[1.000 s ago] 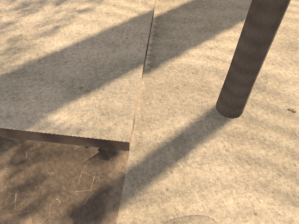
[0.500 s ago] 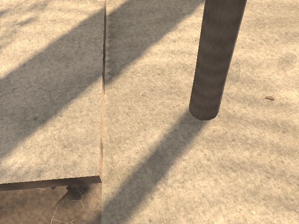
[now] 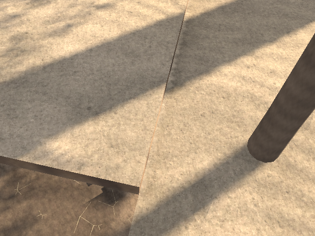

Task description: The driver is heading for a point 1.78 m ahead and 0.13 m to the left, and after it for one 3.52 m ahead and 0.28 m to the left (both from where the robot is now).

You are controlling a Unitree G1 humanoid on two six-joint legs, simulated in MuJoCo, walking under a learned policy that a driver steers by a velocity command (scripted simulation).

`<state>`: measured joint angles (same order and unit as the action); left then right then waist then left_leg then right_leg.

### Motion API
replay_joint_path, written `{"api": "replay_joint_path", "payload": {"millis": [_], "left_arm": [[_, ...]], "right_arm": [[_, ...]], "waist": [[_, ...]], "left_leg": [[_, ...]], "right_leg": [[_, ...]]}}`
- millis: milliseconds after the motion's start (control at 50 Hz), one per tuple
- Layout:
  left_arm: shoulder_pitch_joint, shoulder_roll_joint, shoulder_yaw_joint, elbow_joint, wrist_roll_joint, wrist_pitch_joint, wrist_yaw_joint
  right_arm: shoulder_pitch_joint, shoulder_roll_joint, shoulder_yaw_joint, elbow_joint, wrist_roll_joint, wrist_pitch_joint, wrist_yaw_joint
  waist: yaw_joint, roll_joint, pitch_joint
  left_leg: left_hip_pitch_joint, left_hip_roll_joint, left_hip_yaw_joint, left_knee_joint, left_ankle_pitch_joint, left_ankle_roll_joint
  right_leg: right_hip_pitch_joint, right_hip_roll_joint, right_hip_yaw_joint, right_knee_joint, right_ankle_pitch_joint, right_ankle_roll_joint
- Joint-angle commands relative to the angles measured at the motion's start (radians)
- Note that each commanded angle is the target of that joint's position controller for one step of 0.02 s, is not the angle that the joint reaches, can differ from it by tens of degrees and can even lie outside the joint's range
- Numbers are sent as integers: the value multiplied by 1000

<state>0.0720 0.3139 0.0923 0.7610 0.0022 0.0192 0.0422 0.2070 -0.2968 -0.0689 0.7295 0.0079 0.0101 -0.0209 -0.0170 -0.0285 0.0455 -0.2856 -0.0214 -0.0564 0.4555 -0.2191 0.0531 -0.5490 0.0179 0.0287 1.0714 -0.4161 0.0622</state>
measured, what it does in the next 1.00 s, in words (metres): steps on the spot, turning left: right foot, then left foot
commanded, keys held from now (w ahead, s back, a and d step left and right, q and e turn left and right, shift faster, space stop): q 0.44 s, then no key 0.42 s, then e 0.06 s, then w+e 0.08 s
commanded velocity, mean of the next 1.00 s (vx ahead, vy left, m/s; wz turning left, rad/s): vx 0.01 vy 0.00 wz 0.35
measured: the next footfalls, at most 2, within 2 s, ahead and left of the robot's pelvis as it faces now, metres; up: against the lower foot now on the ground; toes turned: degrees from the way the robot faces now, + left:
right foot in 0.30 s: +0.09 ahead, -0.14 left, +0.00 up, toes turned +17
left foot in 0.70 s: -0.01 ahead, +0.11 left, +0.00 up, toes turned +20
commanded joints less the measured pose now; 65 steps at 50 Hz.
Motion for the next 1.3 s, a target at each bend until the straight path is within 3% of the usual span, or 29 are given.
{"api": "replay_joint_path", "payload": {"millis": [20,220,280,300,320,340,360,400,460,520,620,680,700,720,740,760,780,820,920,960,1000,1020,1040,1060,1100,1120,1180,1260,1300], "left_arm": [[-24,50,10,-67,-8,-17,3],[-21,68,12,-67,-15,-42,-25],[66,81,23,-41,-14,-57,-36],[95,134,37,-40,0,-55,-32],[60,211,47,-54,17,-43,-24],[78,179,41,-60,41,-46,-28],[33,128,24,-77,32,-50,-25],[-34,78,10,-89,7,-45,-17],[14,85,5,-76,7,-32,-1],[70,111,11,-62,8,-23,2],[55,153,18,-52,-11,-17,-23],[57,131,3,-27,-32,-16,-28],[107,96,-11,-4,-23,-24,-33],[130,28,-37,-20,29,-35,-44],[84,26,-37,-40,18,-36,-36],[44,89,-23,-38,8,-28,-27],[38,95,-17,-31,0,-22,-25],[79,103,-6,1,4,-3,-15],[112,44,-27,40,-10,-4,-27],[117,57,-28,39,-13,-4,-29],[116,89,-21,34,-14,-9,-28],[137,86,-21,36,-22,-15,-28],[176,79,-23,47,-29,-23,-29],[230,118,-7,75,-31,-32,-29],[362,189,13,102,-24,-69,-35],[361,180,8,94,0,-84,-35],[319,136,2,66,-28,-102,-32],[313,127,5,36,-30,-70,-13],[305,155,15,13,-32,-62,-11]], "right_arm": [[-7,-170,-45,-75,5,-3,-19],[-63,-190,-55,-118,8,24,-14],[-107,-171,-49,-137,23,33,-20],[-76,-130,-37,-143,14,33,-21],[-3,-84,-26,-148,5,26,-17],[-3,-170,-52,-152,-4,14,-15],[6,-224,-73,-134,4,15,-12],[20,-197,-76,-101,7,35,-15],[-28,-128,-55,-134,18,41,-7],[-75,-94,-37,-165,8,34,-6],[-56,-86,-21,-162,2,33,6],[25,-82,-22,-122,-2,31,13],[28,-112,-26,-127,-7,31,9],[49,-189,-36,-142,-18,34,-4],[-5,-154,-21,-142,-39,23,4],[-38,-113,-11,-151,-44,5,14],[-53,-91,-3,-134,-47,-11,15],[-91,-105,-5,-120,-30,-27,14],[-112,-57,9,-73,-31,-25,10],[-106,-98,-4,-59,-19,-15,3],[-69,-143,-22,-47,-6,-9,-5],[-73,-132,-22,-47,-5,-11,-9],[-93,-108,-18,-54,-2,-19,-10],[-127,-75,-13,-83,6,-30,-9],[-256,-22,-3,-147,30,-72,-2],[-290,-54,-12,-158,34,-94,3],[-246,-72,-22,-135,9,-133,34],[-279,-10,-3,-136,5,-136,61],[-263,-26,-5,-137,16,-131,62]], "waist": [[8,145,-170],[-4,206,-140],[49,191,-144],[36,92,-173],[-33,-187,-148],[-2,-218,-144],[-16,-136,-117],[-25,-92,-77],[16,-114,-63],[52,-129,-102],[52,-154,-116],[2,-124,-107],[8,-66,-124],[44,174,-191],[33,280,-160],[5,215,-118],[12,219,-102],[25,206,-74],[28,169,-101],[28,164,-106],[7,168,-45],[15,165,-5],[32,136,30],[40,25,56],[106,-231,99],[121,-228,120],[81,-81,34],[91,-99,-2],[82,-119,-3]], "left_leg": [[257,229,-241,-71,590,170],[149,191,-414,-38,415,162],[91,122,-423,24,296,92],[-13,62,-363,133,82,41],[-224,-117,-170,336,-346,-25],[-293,-83,-129,568,-468,-73],[-297,-37,-131,685,-393,-92],[-316,-17,-101,759,-267,-122],[-327,-7,-39,725,-187,-151],[-299,17,-24,562,-207,-161],[-77,27,56,264,-193,-134],[122,0,89,-82,53,-72],[245,51,12,-131,185,-42],[384,265,-227,-93,519,23],[226,364,-303,-107,467,177],[173,330,-292,-141,347,206],[160,296,-259,-151,301,183],[141,262,-212,-143,325,151],[131,214,-103,-96,383,133],[109,205,-106,-123,26,122],[57,206,-150,-165,-410,103],[20,218,-170,-157,-499,98],[-29,211,-157,-104,-503,87],[-82,142,-50,-21,-486,47],[-339,-47,111,358,-315,-38],[-461,-22,14,495,-399,-36],[-529,43,-18,488,-230,-24],[-288,0,52,223,-42,-80],[-146,-19,63,131,21,-95]], "right_leg": [[-83,-2,38,-78,59,19],[139,34,62,-426,58,11],[329,16,42,-715,282,-27],[461,-128,152,-739,367,-78],[540,-331,383,-743,630,-210],[467,-455,507,-766,662,-347],[434,-413,418,-763,600,-344],[414,-287,241,-755,468,-260],[431,-241,130,-768,525,-272],[519,-272,123,-755,574,-300],[454,-286,91,-731,611,-299],[387,-254,66,-654,546,-236],[310,-221,39,-614,437,-161],[182,-132,-51,-431,135,-65],[145,-76,-45,-405,-138,-22],[153,-90,-16,-314,-158,-1],[138,-91,1,-270,-140,3],[132,-98,20,-225,-90,19],[260,-88,-18,-388,30,26],[316,-54,-72,-499,127,0],[296,-19,-109,-481,66,-52],[282,-32,-86,-485,13,-94],[291,-53,-42,-520,-27,-146],[274,-97,57,-592,-163,-212],[418,-310,583,-913,-388,-365],[487,-369,694,-949,-270,-398],[646,-304,516,-869,82,-332],[513,-183,313,-857,192,-275],[400,-174,299,-853,178,-263]]}}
